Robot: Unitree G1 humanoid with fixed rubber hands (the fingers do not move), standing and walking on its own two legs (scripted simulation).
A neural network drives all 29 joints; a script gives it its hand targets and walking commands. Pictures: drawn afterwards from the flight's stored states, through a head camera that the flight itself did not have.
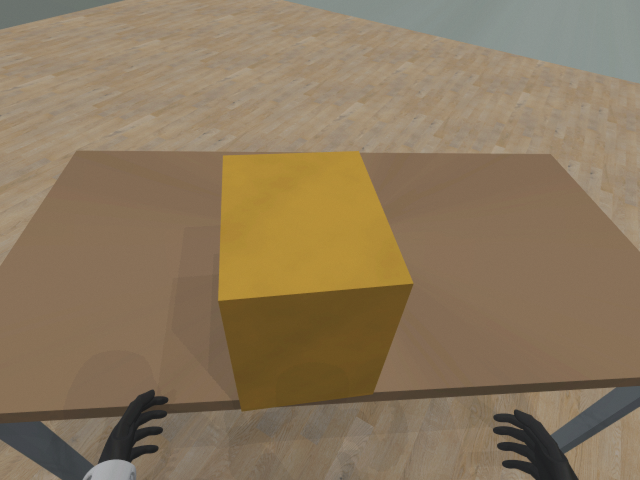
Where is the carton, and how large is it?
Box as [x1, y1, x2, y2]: [218, 151, 413, 410]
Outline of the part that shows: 358,151 223,155 218,302 241,410 370,394 373,392 413,283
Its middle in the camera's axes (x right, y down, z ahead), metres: -0.03 +0.05 +0.59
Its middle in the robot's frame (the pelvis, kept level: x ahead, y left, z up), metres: +0.41 +0.03 +0.01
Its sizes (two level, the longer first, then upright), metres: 0.263 0.205 0.279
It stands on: a table, 0.65 m high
